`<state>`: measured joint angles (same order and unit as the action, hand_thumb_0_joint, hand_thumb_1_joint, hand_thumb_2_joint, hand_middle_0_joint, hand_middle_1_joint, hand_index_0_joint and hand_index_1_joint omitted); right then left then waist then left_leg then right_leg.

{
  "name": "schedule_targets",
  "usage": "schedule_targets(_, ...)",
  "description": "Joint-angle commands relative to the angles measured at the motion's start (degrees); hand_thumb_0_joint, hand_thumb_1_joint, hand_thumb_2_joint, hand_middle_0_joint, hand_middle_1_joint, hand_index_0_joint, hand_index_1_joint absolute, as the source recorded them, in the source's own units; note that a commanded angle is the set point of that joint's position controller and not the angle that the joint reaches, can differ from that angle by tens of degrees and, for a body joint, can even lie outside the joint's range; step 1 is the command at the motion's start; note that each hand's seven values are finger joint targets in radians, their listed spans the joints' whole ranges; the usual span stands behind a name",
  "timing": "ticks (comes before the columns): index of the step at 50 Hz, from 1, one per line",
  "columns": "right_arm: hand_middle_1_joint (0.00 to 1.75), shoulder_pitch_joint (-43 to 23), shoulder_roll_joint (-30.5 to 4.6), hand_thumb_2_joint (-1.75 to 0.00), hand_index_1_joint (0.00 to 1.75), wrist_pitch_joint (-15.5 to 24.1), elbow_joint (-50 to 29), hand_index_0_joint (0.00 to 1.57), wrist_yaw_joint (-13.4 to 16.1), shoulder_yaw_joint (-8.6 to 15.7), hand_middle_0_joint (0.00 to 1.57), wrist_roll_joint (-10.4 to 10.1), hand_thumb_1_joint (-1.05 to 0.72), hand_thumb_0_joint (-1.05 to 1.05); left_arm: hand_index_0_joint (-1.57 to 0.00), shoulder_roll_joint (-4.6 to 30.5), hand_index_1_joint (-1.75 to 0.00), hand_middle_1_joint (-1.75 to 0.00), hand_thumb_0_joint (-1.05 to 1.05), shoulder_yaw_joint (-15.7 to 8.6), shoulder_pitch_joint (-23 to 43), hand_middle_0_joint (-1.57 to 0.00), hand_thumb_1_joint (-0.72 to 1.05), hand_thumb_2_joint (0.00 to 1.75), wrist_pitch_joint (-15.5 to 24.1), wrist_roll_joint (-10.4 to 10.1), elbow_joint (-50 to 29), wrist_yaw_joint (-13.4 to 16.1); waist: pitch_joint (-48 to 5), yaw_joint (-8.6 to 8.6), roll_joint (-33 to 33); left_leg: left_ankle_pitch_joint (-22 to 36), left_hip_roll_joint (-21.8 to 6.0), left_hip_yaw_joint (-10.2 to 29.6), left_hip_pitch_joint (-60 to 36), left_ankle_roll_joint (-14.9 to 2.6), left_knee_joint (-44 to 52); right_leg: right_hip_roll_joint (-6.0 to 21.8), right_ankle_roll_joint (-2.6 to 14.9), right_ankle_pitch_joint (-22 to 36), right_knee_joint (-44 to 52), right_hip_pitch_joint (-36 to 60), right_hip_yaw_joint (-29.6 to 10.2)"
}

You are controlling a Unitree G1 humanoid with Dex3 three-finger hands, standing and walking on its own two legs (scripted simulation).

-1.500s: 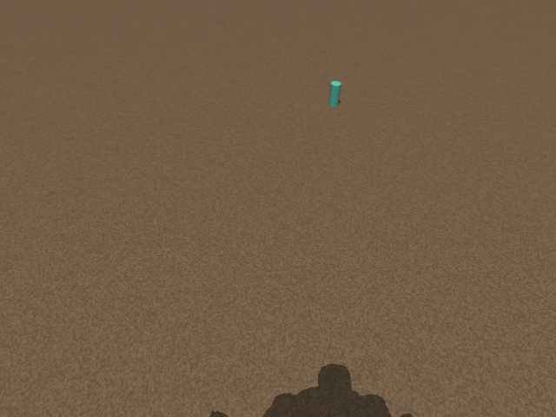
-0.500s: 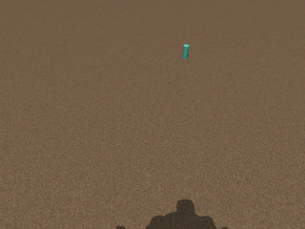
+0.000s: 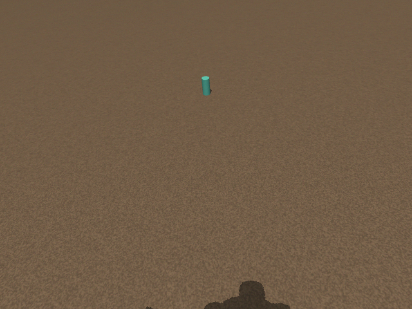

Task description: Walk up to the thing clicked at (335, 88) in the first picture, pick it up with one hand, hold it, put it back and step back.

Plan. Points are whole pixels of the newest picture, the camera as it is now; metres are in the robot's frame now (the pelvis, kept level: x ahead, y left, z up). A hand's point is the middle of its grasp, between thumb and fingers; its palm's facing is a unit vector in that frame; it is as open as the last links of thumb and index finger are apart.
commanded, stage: walk up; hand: left
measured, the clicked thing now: (206, 86) +2.13 +0.07 -0.67
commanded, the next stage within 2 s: none
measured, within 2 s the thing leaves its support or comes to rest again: neither
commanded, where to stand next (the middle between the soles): +1.77 -0.14 m, yaw -7 degrees
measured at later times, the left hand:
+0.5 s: hand (118, 254) +0.33 +0.26 -0.16, palm faces -0.10 -0.94 -0.33, open 7.4 cm
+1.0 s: hand (173, 132) +0.75 +0.15 -0.09, palm faces -0.11 -0.91 -0.40, open 7.4 cm
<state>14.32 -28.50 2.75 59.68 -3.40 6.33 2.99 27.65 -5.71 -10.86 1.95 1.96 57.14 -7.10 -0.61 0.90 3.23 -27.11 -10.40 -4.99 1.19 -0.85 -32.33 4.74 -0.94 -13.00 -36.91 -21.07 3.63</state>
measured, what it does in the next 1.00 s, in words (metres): walks ahead: left foot, then right foot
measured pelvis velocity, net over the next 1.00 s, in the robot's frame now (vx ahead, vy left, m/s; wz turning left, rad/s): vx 0.61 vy -0.10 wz -0.12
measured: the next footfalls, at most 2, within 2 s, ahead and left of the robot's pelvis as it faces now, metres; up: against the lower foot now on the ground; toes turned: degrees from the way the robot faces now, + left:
left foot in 0.42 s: +0.44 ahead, +0.11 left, +0.00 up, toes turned +2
right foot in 0.84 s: +0.70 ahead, -0.22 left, +0.00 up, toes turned -12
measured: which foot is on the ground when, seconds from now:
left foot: down 0.00-0.00, up 0.02-0.40, down 0.42-0.88, up 0.90-1.00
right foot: down 0.00-0.46, up 0.48-0.82, down 0.84-1.00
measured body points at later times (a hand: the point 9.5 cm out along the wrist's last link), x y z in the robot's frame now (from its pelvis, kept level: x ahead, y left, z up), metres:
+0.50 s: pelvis +0.30 -0.01 +0.00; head +0.34 +0.01 +0.44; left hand +0.34 +0.31 -0.14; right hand +0.42 -0.33 -0.08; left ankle +0.40 +0.11 -0.72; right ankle +0.10 -0.14 -0.65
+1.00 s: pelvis +0.61 -0.10 +0.01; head +0.61 -0.14 +0.46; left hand +0.75 +0.20 -0.07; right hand +0.62 -0.43 -0.13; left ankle +0.53 +0.06 -0.62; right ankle +0.66 -0.21 -0.72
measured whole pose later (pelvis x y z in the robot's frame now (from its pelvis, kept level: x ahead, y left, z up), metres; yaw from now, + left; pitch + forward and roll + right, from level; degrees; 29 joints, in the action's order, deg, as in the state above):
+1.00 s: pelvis +0.61 -0.10 +0.01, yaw -7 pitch -3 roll +1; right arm 16.8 -24.9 3.1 54.5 -3.3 2.8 -0.1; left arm 21.6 -2.2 -11.3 5.5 -0.5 50.8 -4.0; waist 3.2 -0.3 3.7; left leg -20.8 -3.4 0.4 18.4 -2.2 -68.2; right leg 2.6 1.8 -13.4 -34.6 -18.1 4.5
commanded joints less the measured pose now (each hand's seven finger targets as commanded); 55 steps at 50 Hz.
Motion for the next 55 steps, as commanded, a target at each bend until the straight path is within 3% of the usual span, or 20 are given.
schedule_targets(1, 0.3, -11.5, -5.9, -0.9, 0.3, 2.1, -11.8, 0.2, 0.2, -0.6, 0.2, -1.8, -0.9, 0.0, -0.2, 20.1, -0.3, -0.3, 0.0, -5.2, -14.6, -0.2, 0.9, 0.9, 2.4, -0.4, -1.5, 3.3, -1.0, -10.78, -21.6, -4.4, 9.3, 3.1, 44.6, 0.24, -37.4, 18.3, 11.9, -37.5, 31.8, 28.5, -43.6)
schedule_targets(2, 0.3, -13.8, -10.3, -0.9, 0.3, 2.2, -11.3, 0.2, 0.4, 0.6, 0.2, -1.1, -0.9, 0.0, -0.2, 21.6, -0.3, -0.3, 0.0, -5.3, -7.6, -0.2, 0.9, 0.9, 2.3, -1.5, -3.8, 3.2, 5.8, -8.58, -14.8, -1.1, 4.2, 6.3, 43.1, 0.53, -37.5, 21.8, 15.59, -42.6, 34.7, 18.4, -48.9)
schedule_targets(5, 0.3, -9.0, -9.7, -0.9, 0.3, 2.1, -8.0, 0.2, -0.8, 0.3, 0.2, -2.7, -0.9, 0.0, -0.2, 15.7, -0.3, -0.3, 0.0, -3.4, -0.3, -0.2, 0.9, 0.9, 3.6, -2.1, -6.2, 4.3, 7.4, -2.54, -8.7, 10.7, 0.6, 8.6, 37.0, -0.52, -32.4, 12.0, 10.56, -23.7, 29.9, 14.2, -26.5)
schedule_targets(8, 0.3, -6.1, -8.7, -0.9, 0.3, 1.2, -7.7, 0.2, -1.8, 0.5, 0.2, -2.1, -0.9, 0.0, -0.2, 12.6, -0.3, -0.3, 0.0, -2.1, -0.6, -0.2, 0.9, 0.9, 4.6, -2.6, -6.3, 4.3, 8.2, -1.83, -10.0, 16.4, 0.7, 6.8, 32.8, 0.37, -25.8, 8.0, 10.19, -17.6, 29.9, 9.5, -16.5)
schedule_targets(16, 0.3, -18.2, -5.8, -0.9, 0.3, 1.7, -14.2, 0.2, -2.9, 0.2, 0.2, -1.9, -0.9, 0.0, -0.2, 13.2, -0.3, -0.3, 0.0, -1.8, -5.1, -0.2, 0.9, 0.9, 4.7, -2.2, -6.8, 4.0, 6.2, -5.13, -6.8, 26.0, 3.8, 1.7, 23.1, 1.63, 0.6, 5.4, 10.59, 0.4, 27.7, 11.6, -6.7)
schedule_targets(18, 0.3, -14.1, -5.5, -0.9, 0.3, 1.8, -13.3, 0.2, -2.3, 0.8, 0.2, -1.9, -0.9, 0.0, -0.2, 13.9, -0.3, -0.3, 0.0, -1.6, -4.9, -0.2, 0.9, 0.9, 4.4, -2.4, -7.2, 4.2, 2.4, -3.26, -6.2, 26.7, 5.3, 0.7, 14.5, 0.55, 2.1, 7.5, 10.68, 11.6, 22.1, 12.3, -7.4)
schedule_targets(20, 0.3, 0.8, -8.1, -0.9, 0.3, 2.1, -9.0, 0.2, -1.2, 2.4, 0.2, -1.1, -0.9, 0.0, -0.2, 12.3, -0.3, -0.3, 0.0, -1.2, -5.0, -0.2, 0.9, 0.9, 3.9, -2.5, -7.8, 4.9, -5.8, 3.07, 0.9, 21.8, 8.1, -1.0, -1.7, -1.65, 4.2, 4.0, 8.33, 21.3, 1.2, 11.7, -3.6)
schedule_targets(21, 0.3, 10.5, -10.8, -0.9, 0.3, 2.3, -6.9, 0.2, -0.4, 3.8, 0.2, 0.0, -0.9, 0.0, -0.2, 9.2, -0.3, -0.3, 0.0, 0.0, -7.9, -0.2, 0.9, 0.9, 3.5, -2.5, -7.9, 5.2, -10.9, 7.42, 6.3, 14.6, 6.4, 2.5, -15.5, -4.69, 3.6, 1.3, 6.19, 16.6, -15.4, 1.7, -2.2)
schedule_targets(23, 0.3, 12.4, -16.8, -0.9, 0.3, 2.8, -9.0, 0.2, 0.6, 5.6, 0.2, -1.1, -0.9, 0.0, -0.2, 7.6, -0.3, -0.3, 0.0, 1.1, -13.0, -0.2, 0.9, 0.9, 3.5, -3.8, -9.2, 5.8, -15.8, 6.01, 16.4, 0.1, -14.7, 44.0, -27.9, -13.06, 15.7, -10.5, 4.79, -16.1, -35.7, -20.9, -7.7)
schedule_targets(24, 0.3, 7.4, -16.6, -0.9, 0.3, 2.7, -10.6, 0.2, 0.8, 6.3, 0.2, -2.4, -0.9, 0.0, -0.2, 10.5, -0.3, -0.3, 0.0, 1.1, -11.0, -0.2, 0.9, 0.9, 3.8, -3.1, -8.3, 6.2, -14.1, 4.43, 11.8, -1.6, -17.5, 45.2, -22.4, -15.94, 17.4, -4.7, 5.49, -13.0, -38.0, -21.7, -11.8)
schedule_targets(26, 0.3, 1.2, -11.5, -0.9, 0.3, 2.9, -12.9, 0.2, 1.1, 3.6, 0.2, -2.6, -0.9, 0.0, -0.2, 11.6, -0.3, -0.3, 0.0, 0.7, -5.2, -0.2, 0.9, 0.9, 4.5, -3.4, -8.0, 5.5, -4.6, 2.87, 2.5, 11.2, -10.1, 23.6, -5.9, -11.47, 16.9, -1.2, 4.08, -6.1, -34.1, -16.0, -13.3)
schedule_targets(28, 0.3, 1.0, -9.0, -0.9, 0.3, 3.6, -12.8, 0.2, 1.2, 2.2, 0.2, -3.0, -0.9, 0.0, -0.2, 9.2, -0.3, -0.3, 0.0, 0.7, -6.2, -0.2, 0.9, 0.9, 3.9, -3.9, -7.6, 4.4, -1.6, 0.97, 4.0, 26.5, -6.5, 13.1, 0.8, -9.9, 16.8, -0.3, 3.15, -4.1, -29.0, -12.1, -10.0)
schedule_targets(33, 0.3, -2.1, -9.6, -0.9, 0.3, 4.8, -14.5, 0.2, 0.7, 1.5, 0.2, -3.0, -0.9, 0.0, -0.2, 6.9, -0.3, -0.3, 0.0, 1.0, -1.6, -0.2, 0.9, 0.9, 2.6, -2.6, -9.8, 1.9, 6.4, -0.96, 4.5, 17.9, -5.1, 5.1, 10.2, -11.54, 22.7, 2.2, 0.16, 0.3, -11.1, -11.1, -4.6)
schedule_targets(39, 0.3, -1.4, -11.1, -0.9, 0.3, 4.3, -13.4, 0.2, 0.3, 1.4, 0.2, -2.9, -0.9, 0.0, -0.2, 7.3, -0.3, -0.3, 0.0, -0.6, 1.4, -0.2, 0.9, 0.9, 3.0, -2.0, -8.7, 1.4, 2.5, -1.93, 3.8, 15.9, -4.8, 2.8, 12.0, -8.98, 15.5, 0.7, 2.49, 11.4, 2.2, 4.6, -0.6)
schedule_targets(42, 0.3, 0.0, -8.5, -0.9, 0.3, 4.0, -13.3, 0.2, 0.6, 0.5, 0.2, -2.6, -0.9, 0.0, -0.2, 10.7, -0.3, -0.3, 0.0, -2.5, -8.7, -0.2, 0.9, 0.9, 3.2, -1.9, -5.1, 2.4, -3.8, -7.95, -7.6, 24.8, 0.1, -1.0, 17.8, -5.56, -7.1, -1.6, 4.67, 5.6, 4.1, 24.0, -0.8)
schedule_targets(43, 0.3, 4.9, -5.5, -0.9, 0.3, 3.8, -12.7, 0.2, 0.5, -0.7, 0.2, -2.5, -0.9, 0.0, -0.2, 14.0, -0.3, -0.3, 0.0, -4.0, -15.4, -0.2, 0.9, 0.9, 3.6, -1.5, -4.1, 3.3, -8.6, -10.43, -17.2, 19.8, 5.7, -2.9, 24.0, -3.93, -23.9, 1.4, 5.5, -8.5, 8.6, 32.8, -7.7)
schedule_targets(44, 0.3, 8.4, -2.6, -0.9, 0.3, 3.4, -13.2, 0.2, 0.4, -1.7, 0.2, -2.7, -0.9, 0.0, -0.2, 17.8, -0.3, -0.3, 0.0, -4.5, -16.6, -0.2, 0.9, 0.9, 4.0, -1.5, -5.1, 4.0, -7.2, -8.71, -24.5, -1.8, 9.7, 0.8, 32.8, -1.9, -35.4, 15.0, 7.79, -19.4, 17.4, 33.5, -30.7)
schedule_targets(45, 0.3, 6.8, -9.2, -0.9, 0.3, 3.1, -12.5, 0.2, 0.9, -0.1, 0.2, -3.0, -0.9, 0.0, -0.2, 19.6, -0.3, -0.3, 0.0, -4.3, -13.6, -0.2, 0.9, 0.9, 3.9, -2.6, -6.0, 4.2, -6.3, -8.27, -20.9, -2.6, 10.2, 4.0, 38.2, -1.31, -41.3, 20.1, 13.05, -21.7, 25.0, 33.2, -46.3)
schedule_targets(50, 0.3, 5.1, -7.0, -0.9, 0.3, 1.7, -9.6, 0.2, 0.4, -0.6, 0.2, -3.9, -0.9, 0.0, -0.2, 11.2, -0.3, -0.3, 0.0, -1.8, -1.9, -0.2, 0.9, 0.9, 5.1, -3.1, -8.4, 5.2, 3.3, -0.77, -11.3, 13.8, 4.1, 9.7, 29.2, -1.91, -32.3, 8.2, 7.89, 4.4, 23.5, 11.3, -14.9)
schedule_targets(55, 0.3, 1.4, -6.0, -0.9, 0.3, 0.2, -11.3, 0.2, -1.1, 0.2, 0.2, -2.6, -0.9, 0.0, -0.2, 10.4, -0.3, -0.3, 0.0, -1.3, -4.4, -0.2, 0.9, 0.9, 6.3, -2.8, -9.3, 5.2, 4.2, -0.78, -9.6, 20.4, 5.9, 8.2, 31.0, 1.11, -22.3, 7.3, 9.04, 6.8, 26.8, 10.9, -7.5)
